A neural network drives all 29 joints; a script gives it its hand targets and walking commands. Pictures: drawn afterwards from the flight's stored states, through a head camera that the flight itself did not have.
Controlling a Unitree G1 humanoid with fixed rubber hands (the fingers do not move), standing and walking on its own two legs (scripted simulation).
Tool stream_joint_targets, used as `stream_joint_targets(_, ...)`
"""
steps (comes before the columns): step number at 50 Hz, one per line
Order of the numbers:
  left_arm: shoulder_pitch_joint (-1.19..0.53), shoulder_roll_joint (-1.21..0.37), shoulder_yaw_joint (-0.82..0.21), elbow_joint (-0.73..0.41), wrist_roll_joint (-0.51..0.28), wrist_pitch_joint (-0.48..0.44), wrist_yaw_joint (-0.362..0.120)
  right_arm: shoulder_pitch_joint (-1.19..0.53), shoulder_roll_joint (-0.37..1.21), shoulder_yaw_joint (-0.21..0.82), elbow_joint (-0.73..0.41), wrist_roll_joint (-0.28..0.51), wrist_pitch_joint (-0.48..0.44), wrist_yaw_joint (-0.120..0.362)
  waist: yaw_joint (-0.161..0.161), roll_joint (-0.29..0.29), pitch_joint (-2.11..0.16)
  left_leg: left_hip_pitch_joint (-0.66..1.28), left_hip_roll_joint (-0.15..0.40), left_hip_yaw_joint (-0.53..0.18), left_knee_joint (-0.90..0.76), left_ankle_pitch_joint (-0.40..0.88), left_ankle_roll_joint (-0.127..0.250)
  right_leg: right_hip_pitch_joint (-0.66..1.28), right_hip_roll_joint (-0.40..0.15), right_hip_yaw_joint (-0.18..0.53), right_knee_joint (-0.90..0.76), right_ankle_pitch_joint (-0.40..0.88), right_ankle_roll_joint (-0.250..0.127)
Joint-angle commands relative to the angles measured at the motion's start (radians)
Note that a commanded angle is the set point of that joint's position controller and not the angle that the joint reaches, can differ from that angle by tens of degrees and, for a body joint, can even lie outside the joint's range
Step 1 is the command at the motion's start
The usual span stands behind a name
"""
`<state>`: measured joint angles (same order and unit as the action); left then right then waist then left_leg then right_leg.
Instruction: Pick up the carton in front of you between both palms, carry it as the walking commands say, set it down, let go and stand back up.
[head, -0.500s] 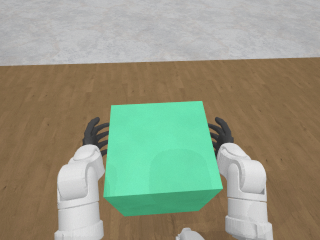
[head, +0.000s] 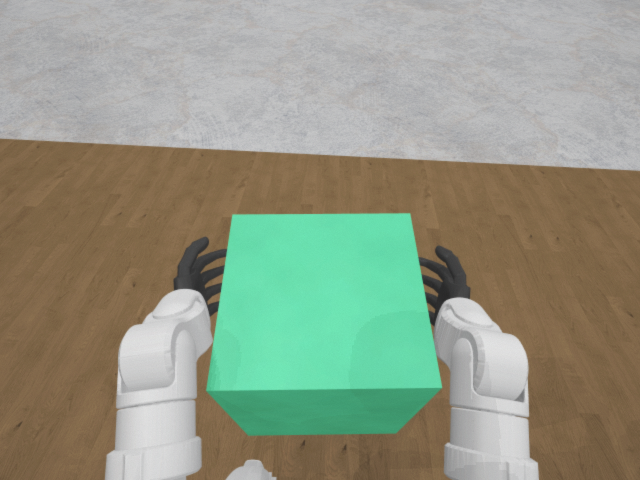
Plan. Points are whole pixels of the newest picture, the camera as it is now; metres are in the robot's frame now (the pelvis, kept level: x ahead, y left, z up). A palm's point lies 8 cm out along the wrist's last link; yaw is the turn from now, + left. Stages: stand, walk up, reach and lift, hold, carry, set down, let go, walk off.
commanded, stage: carry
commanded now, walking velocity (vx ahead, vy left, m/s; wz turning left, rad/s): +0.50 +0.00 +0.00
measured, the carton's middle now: (322, 334) +0.32 +0.02 +0.01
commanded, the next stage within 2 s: none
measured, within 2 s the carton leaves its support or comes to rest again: neither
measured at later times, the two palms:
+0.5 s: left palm (254, 148) +0.66 +0.16 +0.04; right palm (424, 164) +0.63 -0.14 +0.05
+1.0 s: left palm (278, 83) +0.96 +0.16 +0.01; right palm (405, 88) +0.97 -0.14 +0.00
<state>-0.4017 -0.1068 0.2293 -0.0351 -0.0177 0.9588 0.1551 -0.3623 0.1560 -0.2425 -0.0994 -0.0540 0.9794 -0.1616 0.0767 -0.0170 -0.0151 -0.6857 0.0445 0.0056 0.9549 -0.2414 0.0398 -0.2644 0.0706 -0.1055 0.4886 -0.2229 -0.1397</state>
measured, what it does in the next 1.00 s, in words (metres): goes down: left foot 0.03 m lower, then right foot 0.03 m lower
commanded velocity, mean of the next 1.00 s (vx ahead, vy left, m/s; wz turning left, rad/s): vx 0.50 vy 0.00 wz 0.00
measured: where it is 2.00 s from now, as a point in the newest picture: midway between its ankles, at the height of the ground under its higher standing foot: (328, 239)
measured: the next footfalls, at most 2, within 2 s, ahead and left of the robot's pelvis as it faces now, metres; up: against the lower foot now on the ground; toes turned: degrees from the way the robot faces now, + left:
left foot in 0.22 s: +0.32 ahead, +0.08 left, -0.03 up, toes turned +2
right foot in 0.74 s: +0.65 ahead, -0.05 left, -0.07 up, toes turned -4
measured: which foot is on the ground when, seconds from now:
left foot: up 0.00-0.20, down 0.22-0.74, up 0.76-1.00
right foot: down 0.00-0.20, up 0.22-0.72, down 0.74-1.00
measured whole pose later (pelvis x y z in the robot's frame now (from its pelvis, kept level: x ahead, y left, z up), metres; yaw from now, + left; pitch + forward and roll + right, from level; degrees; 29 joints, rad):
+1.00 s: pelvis +0.64 -0.01 -0.07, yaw +0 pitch +5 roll +1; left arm -0.39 -0.11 0.24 -0.02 -0.01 0.97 0.16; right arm -0.37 0.15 -0.24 -0.06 -0.05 0.99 -0.16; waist 0.07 -0.01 -0.04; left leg -0.68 0.04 0.00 1.01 -0.28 0.04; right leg -0.30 0.06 -0.11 0.51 -0.20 -0.14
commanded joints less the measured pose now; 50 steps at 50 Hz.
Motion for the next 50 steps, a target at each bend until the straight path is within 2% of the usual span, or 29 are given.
stream_joint_targets(1,-0.548,-0.796,-0.691,-0.125,-0.222,-0.010,-0.059,-0.545,0.698,0.622,-0.078,0.133,-0.038,-0.003,0.001,-0.074,-0.380,-0.048,-0.035,0.073,-0.145,0.163,-0.001,0.383,-0.225,0.216,-0.062,0.761,-0.015)
stream_joint_targets(4,-0.505,-0.744,-0.668,-0.137,-0.202,0.000,-0.043,-0.548,0.655,0.635,-0.119,0.154,-0.025,-0.006,0.022,-0.083,-0.349,-0.004,-0.075,0.122,-0.327,0.290,0.008,0.421,-0.172,0.158,-0.033,0.765,0.004)
stream_joint_targets(6,-0.467,-0.706,-0.645,-0.126,-0.179,0.013,-0.030,-0.530,0.621,0.630,-0.125,0.156,-0.007,-0.008,0.035,-0.093,-0.325,0.064,-0.093,0.141,-0.448,0.383,0.030,0.425,-0.163,0.135,-0.009,0.738,0.005)
stream_joint_targets(7,-0.453,-0.692,-0.634,-0.118,-0.168,0.021,-0.024,-0.521,0.603,0.622,-0.122,0.154,0.003,-0.009,0.028,-0.099,-0.318,0.132,-0.103,0.144,-0.498,0.419,0.045,0.403,-0.166,0.123,0.021,0.750,0.008)
stream_joint_targets(9,-0.447,-0.676,-0.619,-0.109,-0.154,0.040,-0.016,-0.498,0.565,0.593,-0.096,0.142,0.020,-0.012,-0.035,-0.101,-0.360,0.351,-0.122,0.162,-0.552,0.430,0.061,0.337,-0.172,0.085,0.190,0.810,0.034)
stream_joint_targets(10,-0.470,-0.667,-0.621,-0.105,-0.149,0.048,-0.013,-0.483,0.552,0.575,-0.083,0.132,0.027,-0.015,-0.093,-0.068,-0.401,0.516,-0.098,0.158,-0.588,0.462,0.062,0.272,-0.150,0.035,0.357,0.714,0.061)
stream_joint_targets(11,-0.494,-0.653,-0.618,-0.101,-0.143,0.056,-0.011,-0.460,0.537,0.554,-0.071,0.123,0.036,-0.016,-0.118,0.012,-0.443,0.724,0.025,0.031,-0.500,0.626,0.055,0.080,-0.115,0.020,0.550,0.379,0.079)
stream_joint_targets(12,-0.499,-0.669,-0.614,-0.082,-0.146,0.068,-0.009,-0.483,0.517,0.530,-0.056,0.116,0.044,-0.020,-0.114,0.193,-0.506,0.986,0.281,-0.315,-0.346,0.971,0.171,-0.223,-0.016,0.046,0.747,-0.280,0.112)
stream_joint_targets(13,-0.478,-0.651,-0.597,-0.083,-0.148,0.075,-0.005,-0.506,0.517,0.543,-0.042,0.135,0.048,-0.026,-0.157,0.300,-0.576,1.093,0.375,-0.595,-0.427,0.596,0.353,-0.463,0.033,0.111,1.013,-0.407,0.132)
stream_joint_targets(14,-0.511,-0.660,-0.590,-0.101,-0.144,0.078,0.002,-0.494,0.570,0.566,-0.027,0.166,0.049,-0.019,-0.148,0.216,-0.532,1.008,0.316,-0.591,-0.495,0.343,0.338,-0.535,-0.018,0.145,1.014,-0.339,0.088)
stream_joint_targets(15,-0.531,-0.690,-0.567,-0.097,-0.125,0.076,0.006,-0.555,0.622,0.593,-0.056,0.195,0.045,-0.007,-0.149,0.107,-0.473,0.897,0.276,-0.514,-0.527,0.274,0.296,-0.531,-0.050,0.146,0.953,-0.279,0.074)
stream_joint_targets(16,-0.536,-0.713,-0.546,-0.090,-0.102,0.070,0.007,-0.615,0.671,0.621,-0.077,0.224,0.041,0.007,-0.130,0.022,-0.421,0.780,0.257,-0.441,-0.553,0.299,0.259,-0.492,-0.079,0.144,0.867,-0.229,0.074)
stream_joint_targets(19,-0.522,-0.757,-0.546,-0.076,-0.063,0.045,-0.003,-0.715,0.760,0.686,-0.099,0.286,0.009,0.039,-0.104,0.047,-0.391,0.609,0.211,-0.316,-0.603,0.294,0.217,-0.382,-0.109,0.116,0.696,-0.178,0.100)
stream_joint_targets(23,-0.490,-0.767,-0.588,-0.081,-0.057,0.014,-0.005,-0.666,0.763,0.705,-0.082,0.298,-0.020,0.049,-0.131,0.102,-0.398,0.728,0.177,-0.207,-0.566,0.602,0.184,-0.474,-0.113,0.070,0.505,-0.040,0.113)
stream_joint_targets(26,-0.484,-0.748,-0.607,-0.111,-0.069,0.004,-0.002,-0.624,0.735,0.693,-0.088,0.285,-0.028,0.045,-0.144,0.114,-0.384,0.792,0.132,-0.130,-0.536,0.732,0.140,-0.492,-0.098,0.045,0.367,0.116,0.104)
stream_joint_targets(30,-0.479,-0.700,-0.615,-0.141,-0.088,0.016,0.004,-0.557,0.672,0.662,-0.089,0.254,-0.018,0.029,-0.176,0.118,-0.342,0.826,0.057,-0.049,-0.499,0.761,0.113,-0.425,-0.040,-0.024,0.128,0.283,0.085)
stream_joint_targets(32,-0.462,-0.673,-0.606,-0.138,-0.085,0.032,0.006,-0.528,0.641,0.645,-0.075,0.233,-0.006,0.021,-0.182,0.126,-0.319,0.818,0.050,-0.035,-0.475,0.739,0.110,-0.341,-0.024,-0.038,0.006,0.364,0.067)
stream_joint_targets(33,-0.455,-0.657,-0.597,-0.132,-0.081,0.040,0.006,-0.523,0.630,0.640,-0.068,0.227,0.001,0.018,-0.168,0.137,-0.317,0.806,0.055,-0.030,-0.436,0.766,0.102,-0.275,-0.015,-0.041,-0.037,0.383,0.053)
stream_joint_targets(35,-0.420,-0.626,-0.564,-0.099,-0.065,0.055,0.009,-0.536,0.620,0.635,-0.057,0.222,0.019,0.012,-0.089,0.136,-0.368,0.756,0.052,0.019,-0.243,0.818,0.059,-0.049,-0.001,-0.063,-0.105,0.383,0.039)
stream_joint_targets(36,-0.412,-0.618,-0.544,-0.091,-0.054,0.061,0.011,-0.545,0.617,0.634,-0.047,0.222,0.026,0.010,-0.038,0.093,-0.410,0.633,0.033,0.060,-0.070,0.665,0.036,0.141,-0.049,-0.027,-0.113,0.420,0.041)
stream_joint_targets(37,-0.389,-0.602,-0.516,-0.076,-0.047,0.068,0.011,-0.571,0.614,0.632,-0.048,0.219,0.035,0.006,-0.024,-0.025,-0.473,0.419,-0.006,0.085,0.124,0.230,0.025,0.359,-0.222,0.165,0.033,0.686,0.041)
stream_joint_targets(38,-0.432,-0.566,-0.504,-0.057,-0.042,0.071,0.019,-0.572,0.631,0.628,-0.027,0.226,0.045,0.003,-0.015,-0.264,-0.549,0.053,-0.163,0.032,0.443,-0.346,-0.041,0.650,-0.468,0.593,0.068,0.822,-0.169)
stream_joint_targets(39,-0.411,-0.596,-0.520,-0.041,-0.067,0.072,0.018,-0.554,0.624,0.619,-0.033,0.216,0.047,-0.003,0.003,-0.232,-0.585,-0.079,-0.127,-0.039,0.577,-0.353,-0.019,0.661,-0.491,0.701,0.008,0.453,-0.251)
stream_joint_targets(40,-0.431,-0.657,-0.546,-0.051,-0.090,0.068,0.007,-0.589,0.646,0.604,-0.044,0.205,0.044,-0.007,0.015,-0.151,-0.521,-0.113,-0.079,-0.050,0.539,-0.289,0.012,0.556,-0.416,0.647,-0.046,0.297,-0.208)
stream_joint_targets(41,-0.497,-0.708,-0.576,-0.082,-0.116,0.062,-0.008,-0.610,0.680,0.591,-0.040,0.187,0.038,-0.008,-0.007,-0.054,-0.459,-0.090,-0.052,-0.047,0.462,-0.229,0.022,0.431,-0.383,0.570,-0.083,0.257,-0.164)
stream_joint_targets(42,-0.561,-0.760,-0.611,-0.101,-0.146,0.055,-0.022,-0.616,0.694,0.572,-0.033,0.167,0.031,-0.006,-0.028,-0.006,-0.412,-0.055,-0.032,-0.048,0.377,-0.194,0.021,0.318,-0.362,0.509,-0.107,0.271,-0.138)
stream_joint_targets(45,-0.646,-0.834,-0.675,-0.113,-0.212,0.020,-0.057,-0.600,0.736,0.575,-0.009,0.133,0.001,0.004,-0.050,-0.024,-0.389,0.028,-0.012,-0.021,0.207,-0.146,0.006,0.188,-0.322,0.402,-0.140,0.271,-0.105)
stream_joint_targets(47,-0.628,-0.834,-0.684,-0.103,-0.220,0.003,-0.065,-0.575,0.741,0.592,-0.002,0.124,-0.018,0.004,-0.036,-0.055,-0.396,-0.023,-0.001,0.000,0.105,-0.081,-0.004,0.248,-0.313,0.352,-0.119,0.428,-0.099)
stream_joint_targets(50,-0.570,-0.813,-0.680,-0.094,-0.212,-0.009,-0.062,-0.548,0.726,0.609,-0.021,0.123,-0.035,-0.001,-0.015,-0.074,-0.400,-0.067,-0.003,0.029,-0.025,0.066,-0.009,0.335,-0.280,0.273,-0.077,0.641,-0.056)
